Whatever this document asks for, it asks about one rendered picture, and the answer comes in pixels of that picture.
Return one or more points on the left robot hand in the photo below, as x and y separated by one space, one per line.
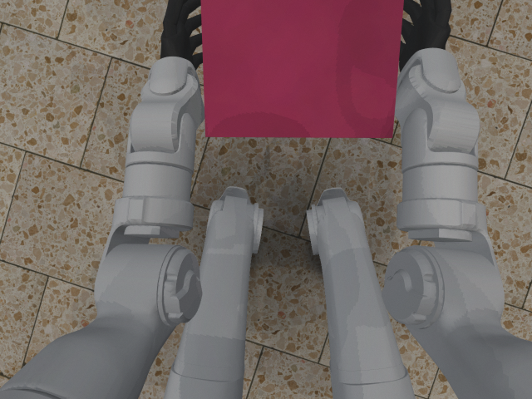
175 38

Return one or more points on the right robot forearm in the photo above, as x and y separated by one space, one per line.
439 161

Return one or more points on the right robot upper arm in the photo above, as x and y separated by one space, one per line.
451 301

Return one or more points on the left robot shin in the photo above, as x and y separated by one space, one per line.
218 205

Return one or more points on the carton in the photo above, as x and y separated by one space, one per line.
300 68

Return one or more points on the left robot forearm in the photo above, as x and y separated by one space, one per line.
160 158

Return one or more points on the left robot upper arm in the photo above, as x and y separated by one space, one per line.
143 291

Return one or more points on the right robot shin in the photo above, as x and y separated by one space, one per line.
353 206

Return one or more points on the right robot hand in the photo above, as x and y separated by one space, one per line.
431 28

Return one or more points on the robot shin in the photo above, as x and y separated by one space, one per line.
218 205
353 206

